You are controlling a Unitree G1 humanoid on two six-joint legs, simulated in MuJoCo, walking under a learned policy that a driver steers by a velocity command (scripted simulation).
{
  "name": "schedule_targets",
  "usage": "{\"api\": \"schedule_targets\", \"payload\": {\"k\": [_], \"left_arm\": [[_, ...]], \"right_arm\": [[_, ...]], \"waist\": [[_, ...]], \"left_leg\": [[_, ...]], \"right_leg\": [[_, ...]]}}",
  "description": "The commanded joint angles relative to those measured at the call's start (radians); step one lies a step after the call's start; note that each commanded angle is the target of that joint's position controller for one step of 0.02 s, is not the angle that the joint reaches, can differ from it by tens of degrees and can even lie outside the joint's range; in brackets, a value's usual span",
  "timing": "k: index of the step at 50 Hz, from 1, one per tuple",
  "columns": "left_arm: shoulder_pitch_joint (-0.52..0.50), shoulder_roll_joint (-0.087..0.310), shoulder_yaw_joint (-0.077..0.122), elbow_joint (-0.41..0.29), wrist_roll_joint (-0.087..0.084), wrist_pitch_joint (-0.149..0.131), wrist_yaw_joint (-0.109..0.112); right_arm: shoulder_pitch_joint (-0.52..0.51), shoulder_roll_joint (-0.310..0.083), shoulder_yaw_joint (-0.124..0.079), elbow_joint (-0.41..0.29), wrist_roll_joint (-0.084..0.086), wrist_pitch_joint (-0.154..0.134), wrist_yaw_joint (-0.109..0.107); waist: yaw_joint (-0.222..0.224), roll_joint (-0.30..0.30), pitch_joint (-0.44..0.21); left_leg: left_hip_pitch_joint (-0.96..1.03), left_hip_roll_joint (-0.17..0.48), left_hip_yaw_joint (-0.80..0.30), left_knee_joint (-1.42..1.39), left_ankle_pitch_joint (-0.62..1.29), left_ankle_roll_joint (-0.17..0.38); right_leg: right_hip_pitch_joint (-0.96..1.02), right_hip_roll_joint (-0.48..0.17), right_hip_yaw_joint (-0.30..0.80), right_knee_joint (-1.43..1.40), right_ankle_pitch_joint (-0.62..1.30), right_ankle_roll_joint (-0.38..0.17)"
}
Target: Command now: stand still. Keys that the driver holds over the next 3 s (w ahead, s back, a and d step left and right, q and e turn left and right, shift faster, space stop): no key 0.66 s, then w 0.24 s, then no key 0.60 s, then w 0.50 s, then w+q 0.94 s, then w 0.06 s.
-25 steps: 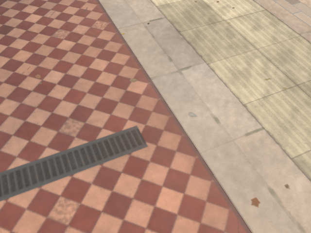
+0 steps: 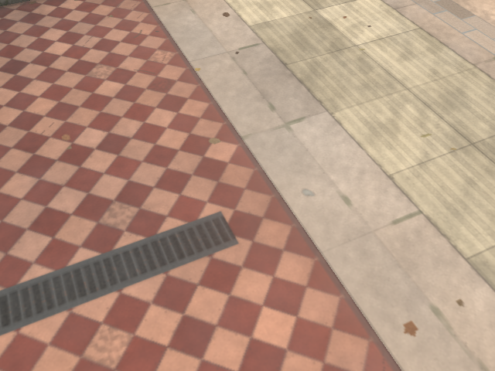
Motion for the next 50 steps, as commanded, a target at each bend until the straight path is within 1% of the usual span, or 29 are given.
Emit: {"api": "schedule_targets", "payload": {"k": [1,5,16,29,30,33,34,35,36,37,38,39,40,41,42,43,44,45,46,47,48,49,50], "left_arm": [[0.085,0.075,0.01,0.003,0.003,-0.009,0.004],[0.121,0.065,0.007,0.019,0.0,-0.011,0.006],[0.195,0.045,0.004,0.043,-0.001,-0.009,0.01],[0.229,0.041,0.004,0.048,-0.001,-0.006,0.009],[0.222,0.045,0.006,0.046,-0.003,-0.007,0.011],[0.227,0.042,0.005,0.048,-0.003,-0.007,0.012],[0.244,0.033,0.003,0.056,-0.004,-0.006,0.014],[0.254,0.041,0.007,0.06,-0.008,-0.004,0.017],[0.257,0.072,0.017,0.054,-0.013,-0.002,0.023],[0.255,0.111,0.029,0.044,-0.02,-0.004,0.029],[0.24,0.145,0.042,0.03,-0.027,-0.011,0.032],[0.218,0.161,0.05,0.019,-0.031,-0.023,0.033],[0.202,0.154,0.051,0.01,-0.025,-0.04,0.03],[0.198,0.144,0.05,0.006,-0.026,-0.054,0.025],[0.202,0.135,0.049,0.007,-0.029,-0.063,0.018],[0.2,0.135,0.049,0.005,-0.034,-0.066,0.008],[0.155,0.128,0.042,-0.012,-0.032,-0.068,-0.006],[0.11,0.155,0.045,-0.026,-0.037,-0.067,-0.015],[0.11,0.171,0.042,-0.031,-0.037,-0.063,-0.018],[0.094,0.175,0.038,-0.043,-0.035,-0.059,-0.022],[0.052,0.121,0.018,-0.09,-0.016,-0.061,-0.018],[0.062,0.053,0.003,-0.094,-0.022,-0.079,-0.017],[0.053,0.065,0.008,-0.101,-0.052,-0.093,-0.026]], "right_arm": [[-0.015,-0.078,-0.012,-0.029,-0.003,-0.009,-0.002],[-0.006,-0.079,-0.01,-0.007,0.002,-0.01,-0.002],[0.028,-0.075,-0.001,0.032,0.006,-0.01,-0.005],[0.059,-0.072,0.006,0.054,0.007,-0.011,-0.007],[0.064,-0.076,0.005,0.054,0.012,-0.011,-0.006],[0.066,-0.074,0.006,0.052,0.011,-0.01,-0.005],[0.079,-0.068,0.007,0.06,0.011,-0.008,-0.006],[0.079,-0.072,0.005,0.063,0.015,-0.005,-0.007],[0.071,-0.084,-0.001,0.06,0.021,-0.005,-0.008],[0.041,-0.091,-0.007,0.047,0.026,-0.009,-0.005],[0.004,-0.091,-0.007,0.027,0.028,-0.017,0.004],[-0.029,-0.077,-0.001,0.005,0.029,-0.029,0.013],[-0.051,-0.075,0.002,-0.014,0.035,-0.039,0.022],[-0.07,-0.075,0.005,-0.032,0.041,-0.049,0.029],[-0.077,-0.075,0.008,-0.043,0.045,-0.058,0.036],[-0.072,-0.073,0.01,-0.046,0.043,-0.065,0.044],[-0.044,-0.069,0.011,-0.033,0.043,-0.071,0.056],[0.053,-0.057,0.006,-0.004,0.034,-0.073,0.061],[0.174,-0.092,-0.015,0.043,0.031,-0.072,0.059],[0.3,-0.153,-0.038,0.068,0.028,-0.068,0.054],[0.401,-0.256,-0.057,0.065,0.017,-0.068,0.037],[0.403,-0.252,-0.04,0.068,0.0,-0.079,0.033],[0.304,-0.206,-0.018,0.029,-0.003,-0.091,0.026]], "waist": [[-0.01,-0.011,0.047],[-0.01,-0.008,0.05],[-0.006,-0.007,0.05],[-0.007,-0.008,0.047],[-0.006,-0.006,0.045],[-0.005,-0.007,0.041],[-0.004,-0.008,0.026],[0.001,-0.018,0.042],[0.01,-0.051,0.068],[0.023,-0.1,0.109],[0.028,-0.153,0.152],[0.028,-0.177,0.191],[0.023,-0.163,0.227],[0.02,-0.154,0.251],[0.017,-0.127,0.256],[0.012,-0.105,0.247],[-0.004,-0.091,0.226],[-0.061,-0.103,0.18],[-0.104,-0.075,0.103],[-0.159,-0.019,0.007],[-0.181,0.191,-0.069],[-0.136,0.291,-0.132],[-0.087,0.186,-0.082]], "left_leg": [[0.188,0.028,-0.049,-0.027,0.136,0.062],[0.187,0.031,-0.056,-0.036,0.12,0.064],[0.179,0.03,-0.063,-0.041,0.143,0.069],[0.18,0.026,-0.063,-0.032,0.197,0.072],[0.177,0.029,-0.064,-0.031,0.207,0.073],[0.177,0.029,-0.063,-0.029,0.21,0.073],[0.183,0.018,-0.056,-0.031,0.121,0.073],[0.155,-0.003,-0.038,-0.012,-0.009,0.071],[0.083,-0.036,0.0,0.046,-0.158,0.066],[-0.04,-0.064,0.045,0.134,-0.251,0.059],[-0.148,-0.049,0.052,0.269,-0.249,0.067],[-0.234,0.001,0.018,0.367,-0.233,0.082],[-0.325,0.042,-0.021,0.43,-0.267,0.094],[-0.414,0.073,-0.049,0.436,-0.312,0.103],[-0.438,0.084,-0.049,0.4,-0.327,0.109],[-0.394,0.075,-0.024,0.336,-0.325,0.112],[-0.276,0.036,0.036,0.265,-0.287,0.114],[-0.065,-0.021,0.109,0.181,-0.22,0.122],[0.141,-0.095,0.154,0.113,-0.124,0.129],[0.309,-0.063,0.071,0.053,-0.031,0.151],[0.481,0.181,-0.327,-0.06,0.078,0.257],[0.461,0.357,-0.633,-0.188,0.375,0.359],[0.352,0.363,-0.531,-0.168,0.457,0.353]], "right_leg": [[-0.256,-0.066,0.06,-0.156,0.144,-0.035],[-0.253,-0.064,0.059,-0.162,0.134,-0.037],[-0.238,-0.052,0.048,-0.153,0.171,-0.03],[-0.226,-0.046,0.042,-0.145,0.224,-0.02],[-0.221,-0.045,0.043,-0.14,0.225,-0.019],[-0.218,-0.046,0.043,-0.139,0.23,-0.019],[-0.214,-0.042,0.043,-0.149,0.141,-0.027],[-0.22,-0.044,0.054,-0.16,0.011,-0.045],[-0.214,-0.07,0.098,-0.182,-0.146,-0.083],[-0.185,-0.14,0.186,-0.227,-0.3,-0.136],[-0.172,-0.246,0.29,-0.278,-0.375,-0.186],[-0.162,-0.332,0.353,-0.304,-0.362,-0.221],[-0.122,-0.369,0.374,-0.31,-0.286,-0.227],[-0.055,-0.375,0.366,-0.3,-0.201,-0.217],[-0.011,-0.36,0.333,-0.28,-0.115,-0.199],[-0.009,-0.332,0.282,-0.256,-0.045,-0.181],[-0.061,-0.275,0.215,-0.208,0.059,-0.167],[-0.166,-0.224,0.141,-0.118,0.247,-0.152],[-0.225,-0.171,0.097,0.034,0.556,-0.138],[-0.27,-0.11,0.04,0.246,0.689,-0.084],[-0.512,0.031,-0.014,0.589,0.432,0.01],[-0.579,0.105,0.114,0.902,-0.129,0.036],[-0.586,0.047,0.22,1.03,-0.153,0.018]]}}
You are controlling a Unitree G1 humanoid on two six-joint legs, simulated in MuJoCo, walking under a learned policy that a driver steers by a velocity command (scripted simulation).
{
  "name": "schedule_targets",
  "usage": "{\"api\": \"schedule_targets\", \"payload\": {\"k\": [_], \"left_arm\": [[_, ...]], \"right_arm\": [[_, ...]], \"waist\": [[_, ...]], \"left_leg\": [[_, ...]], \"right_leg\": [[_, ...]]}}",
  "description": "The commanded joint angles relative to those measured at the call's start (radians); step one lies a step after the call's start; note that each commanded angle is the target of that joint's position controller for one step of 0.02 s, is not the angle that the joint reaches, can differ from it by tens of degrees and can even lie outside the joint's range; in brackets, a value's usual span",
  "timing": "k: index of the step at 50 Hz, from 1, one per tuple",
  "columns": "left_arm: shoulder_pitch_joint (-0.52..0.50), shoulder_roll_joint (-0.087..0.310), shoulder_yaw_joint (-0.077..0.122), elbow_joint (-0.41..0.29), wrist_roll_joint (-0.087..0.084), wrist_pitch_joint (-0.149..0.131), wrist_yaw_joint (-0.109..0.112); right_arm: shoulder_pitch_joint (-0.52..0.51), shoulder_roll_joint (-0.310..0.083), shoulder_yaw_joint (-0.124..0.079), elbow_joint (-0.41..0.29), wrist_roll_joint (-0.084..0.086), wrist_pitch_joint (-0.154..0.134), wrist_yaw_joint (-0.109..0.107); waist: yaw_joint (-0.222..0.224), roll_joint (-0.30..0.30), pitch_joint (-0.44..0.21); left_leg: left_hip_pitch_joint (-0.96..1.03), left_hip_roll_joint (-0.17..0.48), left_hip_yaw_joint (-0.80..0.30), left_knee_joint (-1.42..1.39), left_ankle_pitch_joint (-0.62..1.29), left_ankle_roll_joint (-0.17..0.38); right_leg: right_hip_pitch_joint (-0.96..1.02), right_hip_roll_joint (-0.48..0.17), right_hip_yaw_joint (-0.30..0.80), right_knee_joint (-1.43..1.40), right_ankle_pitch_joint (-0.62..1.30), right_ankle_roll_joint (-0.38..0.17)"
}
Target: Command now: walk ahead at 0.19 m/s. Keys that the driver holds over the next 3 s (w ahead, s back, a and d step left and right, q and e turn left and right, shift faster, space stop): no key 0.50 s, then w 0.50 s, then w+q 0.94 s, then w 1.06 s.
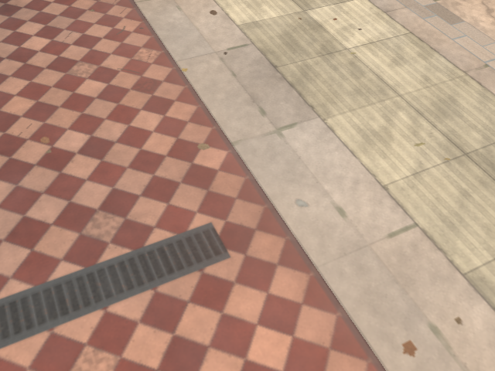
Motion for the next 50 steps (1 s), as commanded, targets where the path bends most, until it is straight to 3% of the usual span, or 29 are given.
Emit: {"api": "schedule_targets", "payload": {"k": [1,3,5,7,9,11,12,13,14,15,16,17,19,23,25,27,30,32,34,35,36,37,38,40,41,44,47,48,50], "left_arm": [[-0.078,0.024,-0.008,-0.111,-0.03,-0.043,-0.013],[-0.097,0.063,0.013,-0.117,-0.017,-0.028,0.002],[-0.083,0.047,0.018,-0.118,-0.013,-0.005,0.004],[-0.155,0.005,-0.001,-0.159,0.0,-0.002,0.005],[-0.204,0.019,-0.006,-0.178,0.009,-0.001,0.004],[-0.141,0.063,0.007,-0.155,-0.001,0.011,0.0],[-0.119,0.087,0.017,-0.142,0.008,0.018,0.002],[-0.131,0.133,0.03,-0.152,0.025,0.023,0.009],[-0.155,0.189,0.037,-0.178,0.034,0.028,0.02],[-0.218,0.189,0.026,-0.185,0.033,0.027,0.024],[-0.246,0.109,0.012,-0.182,0.022,0.022,0.014],[-0.28,0.099,0.013,-0.18,0.018,0.018,0.007],[-0.292,0.119,0.022,-0.183,0.012,0.009,0.001],[-0.255,0.116,0.023,-0.158,0.007,-0.001,0.0],[-0.256,0.121,0.031,-0.156,-0.001,-0.004,0.009],[-0.221,0.128,0.041,-0.133,-0.012,0.006,0.012],[-0.154,0.161,0.056,-0.114,-0.021,0.016,0.006],[-0.118,0.183,0.06,-0.107,-0.011,0.0,0.003],[-0.209,0.175,0.055,-0.139,-0.004,-0.013,0.002],[-0.336,0.144,0.044,-0.181,-0.013,-0.014,-0.003],[-0.475,0.084,0.026,-0.234,-0.023,-0.025,-0.011],[-0.503,0.054,0.015,-0.273,-0.02,-0.051,-0.019],[-0.504,0.122,0.031,-0.269,-0.007,-0.064,-0.016],[-0.413,0.08,0.019,-0.233,-0.014,-0.068,-0.037],[-0.4,0.073,0.017,-0.229,-0.016,-0.066,-0.045],[-0.451,0.044,0.0,-0.263,-0.018,-0.06,-0.066],[-0.563,0.013,-0.031,-0.322,-0.007,-0.06,-0.082],[-0.601,0.008,-0.036,-0.342,-0.01,-0.059,-0.082],[-0.619,0.052,-0.024,-0.367,-0.017,-0.053,-0.077]], "right_arm": [[0.156,-0.131,-0.006,-0.018,-0.017,-0.014,-0.017],[0.062,-0.076,0.021,-0.044,-0.015,-0.02,-0.013],[0.06,-0.048,0.039,-0.034,-0.022,-0.025,-0.016],[0.047,-0.085,0.041,-0.033,-0.028,-0.031,-0.029],[0.065,-0.155,0.024,-0.032,-0.019,-0.028,-0.035],[0.05,-0.148,0.02,-0.033,-0.001,-0.018,-0.03],[0.046,-0.126,0.024,-0.032,0.009,-0.015,-0.025],[0.077,-0.099,0.031,-0.014,0.004,-0.017,-0.022],[0.103,-0.072,0.039,-0.014,-0.019,-0.018,-0.023],[0.221,0.006,0.051,0.006,-0.032,-0.01,-0.035],[0.195,-0.023,0.045,0.012,-0.031,0.005,-0.048],[0.173,-0.049,0.04,0.008,-0.022,0.014,-0.051],[0.159,-0.075,0.035,0.02,-0.021,0.023,-0.053],[0.156,-0.087,0.038,0.034,-0.011,0.007,-0.055],[0.138,-0.078,0.042,0.031,-0.022,0.006,-0.05],[0.149,-0.069,0.044,0.041,-0.012,0.014,-0.048],[0.084,-0.049,0.047,0.008,0.008,0.01,-0.049],[0.073,-0.041,0.048,-0.014,0.013,-0.012,-0.041],[0.133,-0.05,0.043,-0.002,0.013,-0.032,-0.026],[0.211,-0.069,0.036,0.024,0.011,-0.04,-0.021],[0.325,-0.125,0.018,0.066,0.017,-0.046,-0.027],[0.37,-0.233,-0.016,0.082,0.018,-0.047,-0.029],[0.368,-0.189,-0.005,0.063,-0.002,-0.056,-0.028],[0.37,-0.145,0.006,0.056,-0.013,-0.065,-0.018],[0.36,-0.132,0.012,0.05,-0.008,-0.059,-0.013],[0.343,-0.062,0.034,0.039,-0.012,-0.031,-0.019],[0.286,-0.094,0.034,-0.009,-0.021,-0.031,-0.04],[0.308,-0.132,0.024,-0.011,-0.014,-0.04,-0.045],[0.333,-0.175,0.011,-0.004,-0.002,-0.048,-0.045]], "waist": [[-0.035,0.187,-0.046],[0.023,0.117,0.028],[0.055,0.124,0.051],[0.067,0.119,0.042],[0.042,0.161,-0.013],[0.069,0.154,-0.054],[0.081,0.129,-0.054],[0.081,0.084,-0.033],[0.044,-0.014,-0.035],[-0.044,-0.192,-0.068],[-0.02,-0.168,-0.046],[-0.023,-0.128,-0.015],[-0.008,-0.04,-0.019],[0.008,0.006,-0.09],[0.016,0.043,-0.119],[0.018,0.044,-0.123],[0.049,-0.008,0.044],[0.043,-0.076,0.056],[-0.018,-0.08,0.034],[-0.083,-0.027,0.055],[-0.143,0.114,0.085],[-0.129,0.339,0.111],[-0.123,0.286,0.135],[-0.066,0.158,0.098],[-0.052,0.123,0.108],[-0.032,0.124,0.134],[-0.035,0.097,0.144],[-0.045,0.12,0.141],[-0.025,0.156,0.135]], "left_leg": [[0.312,0.33,-0.409,-0.338,0.628,0.254],[0.149,0.242,-0.216,-0.385,0.578,0.155],[0.081,0.192,-0.14,-0.401,0.596,0.138],[0.072,0.169,-0.095,-0.382,0.69,0.145],[0.124,0.185,-0.11,-0.343,0.733,0.167],[0.101,0.187,-0.122,-0.301,0.597,0.162],[0.072,0.162,-0.127,-0.28,0.464,0.135],[0.028,0.125,-0.122,-0.256,0.302,0.085],[-0.006,0.061,-0.076,-0.18,0.087,0.026],[0.0,0.013,-0.042,-0.162,-0.093,-0.028],[0.039,0.019,-0.06,-0.171,-0.072,-0.048],[0.036,0.017,-0.056,-0.195,-0.029,-0.051],[0.051,0.018,-0.054,-0.204,0.039,-0.053],[0.085,0.042,-0.061,-0.204,0.15,-0.062],[0.106,0.042,-0.052,-0.188,0.24,-0.065],[0.093,0.01,-0.011,-0.154,0.027,-0.052],[-0.11,-0.001,-0.011,-0.037,-0.231,0.003],[-0.146,-0.005,-0.035,0.045,-0.204,0.046],[-0.02,0.021,-0.082,-0.027,-0.176,0.103],[0.076,0.062,-0.144,-0.161,-0.206,0.139],[0.267,0.157,-0.3,-0.324,-0.23,0.173],[0.438,0.317,-0.57,-0.442,-0.146,0.214],[0.49,0.37,-0.632,-0.417,0.03,0.223],[0.579,0.34,-0.523,-0.363,0.244,0.204],[0.566,0.324,-0.457,-0.38,0.279,0.192],[0.445,0.245,-0.292,-0.467,0.318,0.153],[0.189,0.145,-0.141,-0.537,0.365,0.12],[0.163,0.158,-0.141,-0.58,0.393,0.121],[0.269,0.193,-0.135,-0.57,0.526,0.112]], "right_leg": [[-0.433,0.033,0.083,0.501,-0.022,-0.023],[-0.367,-0.034,0.053,0.352,0.048,-0.042],[-0.294,-0.038,0.021,0.182,0.085,-0.04],[-0.237,-0.04,0.008,-0.074,0.118,-0.028],[-0.185,-0.018,-0.009,-0.223,0.156,-0.012],[-0.051,0.004,-0.03,-0.376,0.337,-0.017],[0.022,0.024,-0.037,-0.458,0.423,-0.03],[0.081,-0.006,0.019,-0.524,0.513,-0.046],[0.116,-0.113,0.138,-0.534,0.719,-0.066],[0.079,-0.204,0.224,-0.531,0.726,-0.177],[0.026,-0.172,0.238,-0.55,0.591,-0.197],[-0.001,-0.122,0.198,-0.54,0.498,-0.162],[-0.001,-0.074,0.145,-0.501,0.552,-0.123],[0.086,-0.052,0.108,-0.438,0.787,-0.113],[0.108,-0.04,0.092,-0.42,0.838,-0.118],[0.102,-0.02,0.08,-0.426,0.535,-0.136],[-0.001,-0.126,0.285,-0.571,-0.17,-0.213],[-0.028,-0.217,0.468,-0.659,-0.257,-0.27],[-0.15,-0.21,0.443,-0.642,-0.218,-0.245],[-0.269,-0.143,0.302,-0.563,-0.165,-0.189],[-0.486,-0.028,0.087,-0.343,-0.002,-0.098],[-0.705,0.081,-0.091,-0.089,0.102,-0.029],[-0.839,0.041,-0.03,0.089,-0.037,-0.024],[-0.959,-0.015,0.022,0.314,0.053,-0.036],[-0.984,-0.036,0.02,0.343,0.097,-0.037],[-0.93,-0.074,-0.024,0.309,0.19,-0.017],[-0.6,-0.031,-0.088,-0.069,0.429,-0.005],[-0.503,-0.008,-0.104,-0.161,0.472,-0.013],[-0.455,0.03,-0.099,-0.273,0.463,-0.043]]}}
Over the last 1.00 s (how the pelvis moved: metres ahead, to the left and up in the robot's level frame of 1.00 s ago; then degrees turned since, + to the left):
0.08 0.04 -0.01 0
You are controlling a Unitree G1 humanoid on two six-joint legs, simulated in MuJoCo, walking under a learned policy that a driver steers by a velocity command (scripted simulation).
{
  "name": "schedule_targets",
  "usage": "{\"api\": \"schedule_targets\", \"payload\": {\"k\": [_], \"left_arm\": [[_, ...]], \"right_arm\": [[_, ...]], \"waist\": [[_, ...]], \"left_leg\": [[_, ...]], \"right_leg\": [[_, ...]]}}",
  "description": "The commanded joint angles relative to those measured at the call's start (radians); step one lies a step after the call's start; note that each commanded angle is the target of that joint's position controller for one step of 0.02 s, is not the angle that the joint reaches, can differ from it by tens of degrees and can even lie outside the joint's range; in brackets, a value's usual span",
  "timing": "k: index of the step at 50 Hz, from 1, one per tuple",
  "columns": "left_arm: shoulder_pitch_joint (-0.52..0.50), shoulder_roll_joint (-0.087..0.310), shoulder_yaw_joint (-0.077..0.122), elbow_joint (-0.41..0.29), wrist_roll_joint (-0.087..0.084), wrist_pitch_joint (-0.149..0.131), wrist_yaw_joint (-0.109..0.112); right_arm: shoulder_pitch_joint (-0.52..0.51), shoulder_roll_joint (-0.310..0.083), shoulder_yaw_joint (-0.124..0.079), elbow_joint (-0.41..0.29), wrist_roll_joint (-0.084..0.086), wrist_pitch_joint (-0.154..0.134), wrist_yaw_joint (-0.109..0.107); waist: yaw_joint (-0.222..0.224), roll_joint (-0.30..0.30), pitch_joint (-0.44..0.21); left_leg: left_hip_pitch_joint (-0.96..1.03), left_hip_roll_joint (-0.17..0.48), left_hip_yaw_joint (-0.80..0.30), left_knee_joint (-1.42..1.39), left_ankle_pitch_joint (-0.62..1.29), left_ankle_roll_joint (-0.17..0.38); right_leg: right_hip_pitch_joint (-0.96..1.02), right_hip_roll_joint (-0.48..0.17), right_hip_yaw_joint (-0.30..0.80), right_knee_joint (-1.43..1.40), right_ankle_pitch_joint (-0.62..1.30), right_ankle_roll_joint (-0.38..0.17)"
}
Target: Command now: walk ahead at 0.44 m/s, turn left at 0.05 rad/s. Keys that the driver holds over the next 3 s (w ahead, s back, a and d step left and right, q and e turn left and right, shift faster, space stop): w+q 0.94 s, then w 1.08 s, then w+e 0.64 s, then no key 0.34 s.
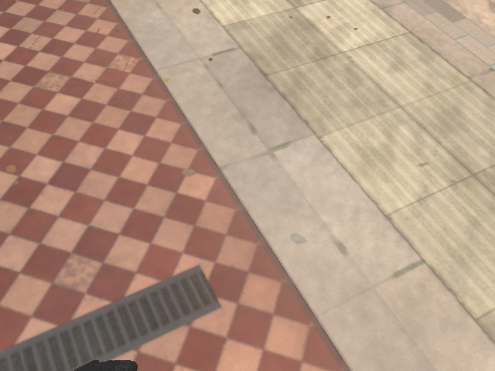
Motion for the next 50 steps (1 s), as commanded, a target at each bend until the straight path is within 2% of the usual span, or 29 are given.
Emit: {"api": "schedule_targets", "payload": {"k": [1,3,4,5,6,7,8,9,10,11,13,17,20,22,25,29,31,32,33,34,35,36,37,38,39,40,42,45,50], "left_arm": [[-0.159,0.052,0.003,-0.123,0.002,-0.012,0.0],[-0.088,0.11,0.032,-0.129,0.0,-0.015,0.004],[0.033,0.153,0.054,-0.101,-0.005,-0.014,0.01],[0.185,0.183,0.07,-0.051,0.001,-0.01,0.022],[0.385,0.276,0.094,-0.008,0.027,-0.004,0.043],[0.423,0.312,0.094,0.013,0.051,-0.015,0.036],[0.397,0.212,0.071,0.014,0.052,-0.019,0.033],[0.312,0.16,0.058,0.018,0.049,-0.026,0.034],[0.217,0.118,0.043,0.01,0.04,-0.035,0.028],[0.158,0.081,0.038,0.016,0.037,-0.041,0.02],[0.12,0.055,0.037,0.045,0.054,-0.048,0.013],[0.147,0.09,0.046,0.092,0.046,-0.057,0.036],[0.186,0.128,0.055,0.102,0.049,-0.045,0.064],[0.208,0.141,0.058,0.103,0.045,-0.035,0.078],[0.27,0.187,0.072,0.114,0.033,-0.017,0.095],[0.31,0.217,0.087,0.111,0.015,0.01,0.089],[0.278,0.258,0.099,0.098,0.005,0.023,0.088],[0.251,0.263,0.099,0.092,-0.004,0.033,0.085],[0.254,0.243,0.09,0.085,0.0,0.035,0.081],[0.26,0.145,0.061,0.052,0.041,0.024,0.079],[0.319,0.062,0.037,-0.011,0.032,-0.02,0.069],[0.185,0.163,0.057,-0.028,-0.019,-0.054,0.062],[0.141,0.152,0.055,-0.055,-0.029,-0.069,0.058],[0.147,0.146,0.055,-0.035,-0.003,-0.072,0.067],[0.164,0.161,0.067,-0.023,0.015,-0.062,0.073],[0.187,0.17,0.073,-0.019,0.015,-0.044,0.069],[0.179,0.157,0.076,-0.03,0.029,-0.018,0.067],[0.068,0.132,0.07,-0.073,0.043,-0.008,0.072],[-0.076,0.108,0.057,-0.115,0.032,-0.026,0.053]], "right_arm": [[-0.005,-0.219,-0.048,-0.052,0.005,-0.014,-0.008],[0.011,-0.22,-0.051,-0.047,-0.004,0.0,-0.007],[-0.006,-0.225,-0.055,-0.05,-0.013,0.011,-0.005],[-0.044,-0.234,-0.055,-0.068,-0.015,0.015,0.004],[-0.055,-0.187,-0.042,-0.105,-0.029,0.013,0.012],[0.108,0.016,0.004,-0.105,-0.013,-0.006,0.017],[0.005,-0.091,-0.026,-0.107,0.029,-0.026,0.014],[-0.079,-0.122,-0.038,-0.136,0.056,-0.03,0.011],[-0.13,-0.131,-0.044,-0.141,0.057,-0.024,-0.004],[-0.132,-0.133,-0.055,-0.133,0.036,-0.01,-0.007],[-0.085,-0.089,-0.061,-0.128,0.039,0.032,-0.005],[-0.176,-0.112,-0.085,-0.195,0.033,0.079,-0.016],[-0.28,-0.134,-0.095,-0.252,0.02,0.072,0.004],[-0.342,-0.118,-0.094,-0.275,0.023,0.065,0.023],[-0.445,-0.081,-0.077,-0.322,0.01,0.06,0.046],[-0.527,-0.104,-0.076,-0.372,0.017,0.058,0.078],[-0.452,-0.149,-0.096,-0.372,0.01,0.059,0.08],[-0.332,-0.181,-0.118,-0.349,0.014,0.057,0.079],[-0.16,-0.252,-0.157,-0.297,0.02,0.058,0.068],[-0.064,-0.368,-0.187,-0.272,0.025,0.062,0.049],[-0.104,-0.422,-0.18,-0.315,0.012,0.037,0.057],[-0.076,-0.327,-0.151,-0.308,0.004,0.015,0.074],[-0.124,-0.29,-0.139,-0.305,0.003,0.006,0.076],[-0.214,-0.251,-0.126,-0.326,0.007,0.005,0.074],[-0.287,-0.213,-0.113,-0.345,0.004,0.007,0.07],[-0.318,-0.189,-0.103,-0.36,-0.003,0.007,0.064],[-0.296,-0.204,-0.105,-0.361,0.004,-0.001,0.051],[-0.216,-0.234,-0.112,-0.345,0.013,-0.002,0.027],[-0.165,-0.216,-0.104,-0.326,0.009,0.005,0.008]], "waist": [[0.049,0.154,0.128],[0.107,0.223,0.045],[0.174,0.248,-0.036],[0.248,0.268,-0.121],[0.288,0.183,-0.285],[0.187,-0.179,-0.504],[0.229,-0.153,-0.437],[0.193,-0.108,-0.238],[0.155,-0.015,-0.128],[0.118,0.014,-0.076],[0.061,-0.05,-0.016],[0.042,-0.053,0.093],[0.056,-0.001,0.107],[0.07,0.014,0.1],[0.106,0.026,0.118],[0.129,0.002,0.113],[0.078,-0.042,0.052],[0.002,-0.034,-0.018],[-0.078,0.007,-0.113],[-0.073,0.237,-0.14],[0.031,0.359,-0.31],[-0.043,0.153,-0.3],[-0.008,0.132,-0.194],[0.036,0.049,-0.135],[0.077,0.061,-0.106],[0.102,0.087,-0.097],[0.108,0.076,-0.085],[0.078,0.069,-0.039],[0.025,0.144,0.006]], "left_leg": [[-0.116,0.212,-0.077,-0.046,0.746,0.134],[-0.005,0.243,-0.097,0.097,1.083,0.103],[-0.001,0.236,-0.088,0.244,1.181,0.087],[-0.119,0.194,-0.073,0.427,1.099,0.063],[-0.404,0.137,-0.065,0.726,0.675,0.046],[-0.708,-0.027,-0.132,1.056,-0.177,0.014],[-0.757,-0.004,-0.234,1.206,-0.159,0.024],[-0.829,0.039,-0.205,1.26,-0.075,0.043],[-0.791,0.097,-0.181,1.237,0.034,0.048],[-0.726,0.123,-0.166,1.196,0.096,0.053],[-0.643,0.153,-0.166,1.145,0.117,0.071],[-0.755,0.166,-0.168,1.044,0.153,0.055],[-0.88,0.164,-0.192,0.921,0.276,0.031],[-0.901,0.157,-0.165,0.792,0.356,0.027],[-0.866,0.152,-0.074,0.654,0.394,0.034],[-0.828,0.118,0.005,0.537,0.268,0.076],[-0.696,0.048,0.076,0.524,0.164,0.102],[-0.528,-0.011,0.116,0.477,0.174,0.128],[-0.261,-0.081,0.121,0.437,0.214,0.165],[-0.04,0.119,-0.222,0.375,0.227,0.227],[0.175,0.327,-0.858,0.148,-0.003,0.43],[0.171,0.343,-0.865,0.056,0.003,0.382],[0.086,0.317,-0.721,0.086,0.079,0.333],[-0.064,0.269,-0.576,0.105,0.189,0.293],[-0.187,0.222,-0.467,0.107,0.277,0.264],[-0.257,0.191,-0.416,0.085,0.317,0.254],[-0.3,0.166,-0.37,0.061,0.418,0.261],[-0.289,0.15,-0.334,0.045,0.475,0.255],[-0.265,0.117,-0.291,0.035,0.369,0.198]], "right_leg": [[0.151,0.078,-0.032,-0.211,0.037,-0.043],[0.277,0.122,-0.018,-0.278,0.026,-0.081],[0.433,0.145,-0.02,-0.307,0.034,-0.107],[0.678,0.118,0.009,-0.329,0.063,-0.126],[1.048,-0.098,0.23,-0.24,0.03,-0.173],[1.327,-0.369,0.711,-0.375,-0.165,-0.317],[1.163,-0.332,0.793,-0.528,-0.241,-0.27],[0.985,-0.309,0.631,-0.549,-0.267,-0.211],[0.79,-0.285,0.48,-0.59,-0.182,-0.182],[0.662,-0.238,0.349,-0.614,-0.14,-0.159],[0.516,-0.185,0.201,-0.674,-0.143,-0.144],[0.453,-0.201,0.087,-0.765,-0.162,-0.179],[0.544,-0.212,0.045,-0.768,-0.122,-0.188],[0.61,-0.209,-0.012,-0.753,-0.074,-0.171],[0.658,-0.226,-0.094,-0.745,-0.008,-0.162],[0.79,-0.24,-0.146,-0.653,0.072,-0.13],[0.819,-0.234,-0.178,-0.496,0.402,-0.108],[0.792,-0.208,-0.209,-0.308,0.569,-0.085],[0.68,-0.163,-0.224,-0.053,0.578,-0.048],[0.367,-0.093,-0.212,0.318,-0.022,0.009],[0.049,0.102,0.018,0.604,-0.528,0.046],[-0.05,0.068,0.161,0.65,-0.464,0.016],[-0.099,0.032,0.146,0.594,-0.365,-0.014],[-0.036,-0.02,0.152,0.512,-0.276,-0.025],[0.046,-0.053,0.157,0.428,-0.224,-0.025],[0.107,-0.07,0.162,0.389,-0.191,-0.022],[0.127,-0.058,0.146,0.311,-0.145,0.004],[0.055,-0.023,0.135,0.127,-0.024,0.043],[0.077,0.034,0.12,-0.214,0.216,0.038]]}}
Over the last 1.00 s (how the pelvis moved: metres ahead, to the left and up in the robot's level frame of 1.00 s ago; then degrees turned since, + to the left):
0.22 0.00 0.01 2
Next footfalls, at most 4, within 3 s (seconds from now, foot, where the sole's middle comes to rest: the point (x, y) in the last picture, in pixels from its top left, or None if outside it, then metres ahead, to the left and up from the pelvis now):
0.12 right None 0.26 -0.13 -0.77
0.66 left None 0.47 0.20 -0.77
1.24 right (155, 242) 0.86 0.21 -0.77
1.76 left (41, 218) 0.97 0.56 -0.77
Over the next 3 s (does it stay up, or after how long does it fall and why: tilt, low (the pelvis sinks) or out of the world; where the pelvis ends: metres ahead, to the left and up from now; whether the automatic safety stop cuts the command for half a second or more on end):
stays up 1.45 0.66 0.01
